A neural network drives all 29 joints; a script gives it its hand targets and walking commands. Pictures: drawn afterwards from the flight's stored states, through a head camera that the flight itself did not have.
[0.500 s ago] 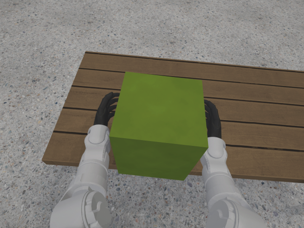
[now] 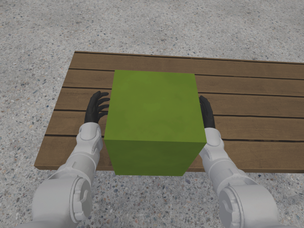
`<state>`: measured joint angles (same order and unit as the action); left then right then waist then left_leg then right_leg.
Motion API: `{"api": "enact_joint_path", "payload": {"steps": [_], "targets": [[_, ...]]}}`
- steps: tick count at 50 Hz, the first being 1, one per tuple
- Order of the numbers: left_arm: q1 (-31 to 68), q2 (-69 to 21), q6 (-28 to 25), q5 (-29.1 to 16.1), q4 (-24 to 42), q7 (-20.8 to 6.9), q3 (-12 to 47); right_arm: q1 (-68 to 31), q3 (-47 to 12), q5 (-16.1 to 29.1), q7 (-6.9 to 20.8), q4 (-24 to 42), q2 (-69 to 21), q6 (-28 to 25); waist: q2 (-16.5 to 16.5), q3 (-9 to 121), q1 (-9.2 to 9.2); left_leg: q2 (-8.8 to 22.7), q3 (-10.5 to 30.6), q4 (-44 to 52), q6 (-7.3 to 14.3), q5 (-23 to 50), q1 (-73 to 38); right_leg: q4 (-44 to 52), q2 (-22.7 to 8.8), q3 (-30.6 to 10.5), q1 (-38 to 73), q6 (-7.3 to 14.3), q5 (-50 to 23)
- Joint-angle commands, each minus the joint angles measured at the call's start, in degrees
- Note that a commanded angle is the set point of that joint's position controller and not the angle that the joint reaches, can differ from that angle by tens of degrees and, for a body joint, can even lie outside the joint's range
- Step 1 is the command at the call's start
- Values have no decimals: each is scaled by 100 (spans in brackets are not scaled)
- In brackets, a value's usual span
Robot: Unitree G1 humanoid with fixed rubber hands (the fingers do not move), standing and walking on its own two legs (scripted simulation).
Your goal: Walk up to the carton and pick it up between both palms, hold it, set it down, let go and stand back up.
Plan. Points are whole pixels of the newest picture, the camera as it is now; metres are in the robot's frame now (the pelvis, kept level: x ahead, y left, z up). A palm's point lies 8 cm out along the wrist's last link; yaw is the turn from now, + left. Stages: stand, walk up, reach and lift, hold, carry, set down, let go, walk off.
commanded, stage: set down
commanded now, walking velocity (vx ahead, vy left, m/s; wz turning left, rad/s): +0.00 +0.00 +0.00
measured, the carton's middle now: (151, 128) +0.40 +0.02 -0.01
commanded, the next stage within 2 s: none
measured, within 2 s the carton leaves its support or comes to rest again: neither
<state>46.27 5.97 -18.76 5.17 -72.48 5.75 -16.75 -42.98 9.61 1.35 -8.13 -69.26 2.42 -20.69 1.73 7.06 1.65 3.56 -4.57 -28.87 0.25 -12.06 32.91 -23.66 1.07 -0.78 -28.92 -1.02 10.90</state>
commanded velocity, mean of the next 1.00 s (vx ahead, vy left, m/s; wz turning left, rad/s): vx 0.00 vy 0.00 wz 0.00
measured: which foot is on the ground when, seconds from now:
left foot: down 0.00-1.00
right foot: down 0.00-1.00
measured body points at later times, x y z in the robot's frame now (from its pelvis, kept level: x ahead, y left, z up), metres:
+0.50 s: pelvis -0.02 -0.01 -0.01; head +0.04 +0.01 +0.43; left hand +0.42 +0.23 +0.07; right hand +0.44 -0.17 +0.07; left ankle +0.00 +0.11 -0.74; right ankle -0.01 -0.13 -0.74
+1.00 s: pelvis -0.02 -0.02 +0.01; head +0.00 +0.00 +0.45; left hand +0.43 +0.23 +0.17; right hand +0.44 -0.16 +0.16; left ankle +0.00 +0.11 -0.74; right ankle -0.01 -0.13 -0.74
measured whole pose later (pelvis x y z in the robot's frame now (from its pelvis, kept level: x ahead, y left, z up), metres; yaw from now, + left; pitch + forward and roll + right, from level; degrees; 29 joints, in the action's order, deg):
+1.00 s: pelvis -0.02 -0.02 +0.01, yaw +3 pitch +9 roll -1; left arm 58.0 22.5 11.1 -15.8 -59.3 1.0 0.9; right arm -54.4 -3.6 23.1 -10.8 -55.1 13.7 9.7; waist 1.7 6.6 -0.3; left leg 3.5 -1.5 -25.3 -1.3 -8.8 25.3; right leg -22.1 1.4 2.2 -21.2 0.6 9.8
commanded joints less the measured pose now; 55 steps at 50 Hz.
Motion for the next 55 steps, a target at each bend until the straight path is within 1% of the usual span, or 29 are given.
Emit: {"api": "enact_joint_path", "payload": {"steps": [1, 5, 7, 9, 11, 13, 16, 18, 21, 24, 27, 30, 34, 41, 44, 48, 52, 55], "targets": [[2436, 897, -566, -772, 29, -30, 670, -2439, -803, 830, 45, 312, 829, -293, -627, 4457, 160, -231, 66, -831, -541, 3314, -2148, -532, 220, 308, 621, 48, -2219], [2541, 1083, -619, -1187, -400, -190, 1097, -2600, -941, 1218, 94, -234, 1458, -478, -607, 4248, -24, -178, 187, -1089, -690, 3679, -2488, -639, 324, 472, -113, 77, -2146], [2556, 1204, -634, -1377, -501, -264, 1271, -2690, -1040, 1403, 137, -444, 1700, -539, -548, 4115, -93, -167, 221, -1139, -712, 3687, -2491, -685, 343, 515, -292, 70, -2091], [2617, 1311, -649, -1589, -467, -319, 1454, -2813, -1175, 1617, 186, -473, 1873, -553, -506, 4082, -121, -167, 234, -1147, -722, 3608, -2450, -713, 350, 541, -381, 59, -1995], [2730, 1412, -642, -1817, -278, -354, 1652, -2954, -1342, 1841, 242, -296, 1976, -500, -494, 4175, -114, -173, 235, -1127, -721, 3489, -2413, -716, 354, 555, -415, 52, -1874], [2882, 1492, -581, -2040, 71, -378, 1861, -3090, -1519, 2056, 311, 45, 2016, -365, -518, 4355, -88, -177, 233, -1087, -706, 3371, -2422, -674, 353, 552, -424, 60, -1741], [3061, 1579, -339, -2300, 650, -416, 2123, -3179, -1748, 2314, 431, 585, 2001, -6, -563, 4568, -64, -178, 250, -976, -644, 3157, -2511, -533, 332, 515, -396, 89, -1515], [3118, 1674, -108, -2378, 807, -457, 2178, -3161, -1817, 2412, 487, 740, 2032, 282, -553, 4498, -63, -192, 252, -865, -580, 2856, -2477, -447, 288, 479, -387, 101, -1273], [3241, 1827, 216, -2378, 936, -495, 2126, -3189, -1761, 2438, 490, 894, 2105, 645, -536, 4313, -44, -230, 231, -669, -469, 2301, -2275, -350, 209, 398, -332, 107, -893], [3371, 1998, 503, -2319, 935, -493, 2006, -3332, -1634, 2374, 421, 1015, 2167, 936, -462, 4157, -22, -271, 201, -504, -360, 1832, -2049, -322, 147, 328, -124, 84, -705], [3442, 2115, 772, -2239, 830, -498, 1894, -3481, -1547, 2298, 312, 1078, 2158, 1193, -318, 3954, -12, -314, 173, -342, -257, 1491, -1826, -309, 96, 257, 248, 34, -703], [3513, 2194, 1035, -2184, 797, -513, 1825, -3594, -1501, 2251, 186, 1186, 2110, 1430, -203, 3779, -17, -357, 149, -177, -194, 1335, -1694, -275, 69, 208, 673, -23, -844], [3663, 2280, 1410, -2191, 1026, -524, 1799, -3721, -1444, 2215, 17, 1457, 2062, 1763, -197, 3613, -66, -385, 130, 5, -193, 1363, -1826, -149, 76, 206, 1038, -58, -1058], [3864, 2378, 2206, -2244, 1822, -494, 1796, -3821, -1249, 2152, -214, 1948, 2036, 2447, -477, 3391, -188, -372, 166, 184, -265, 1632, -2555, 197, 140, 274, 1116, -18, -1131], [3858, 2413, 2544, -2174, 2133, -477, 1709, -3812, -1163, 2152, -258, 2140, 2067, 2695, -570, 3334, -205, -368, 199, 226, -283, 1825, -2847, 304, 166, 304, 1237, -15, -1251], [3822, 2493, 2975, -2031, 2508, -467, 1535, -3789, -1057, 2161, -292, 2412, 2142, 2961, -615, 3251, -216, -379, 226, 284, -295, 2058, -3097, 392, 187, 320, 1543, -39, -1515], [3763, 2575, 3407, -1936, 2850, -473, 1373, -3783, -1015, 2206, -303, 2645, 2224, 3200, -600, 3104, -215, -398, 222, 350, -288, 2225, -3219, 437, 195, 316, 1869, -78, -1803], [3491, 2552, 3676, -1822, 3003, -522, 1238, -3604, -1095, 2280, -302, 2674, 2214, 3335, -531, 2878, -191, -410, 208, 415, -259, 2364, -3310, 468, 201, 307, 2137, -123, -2013]]}}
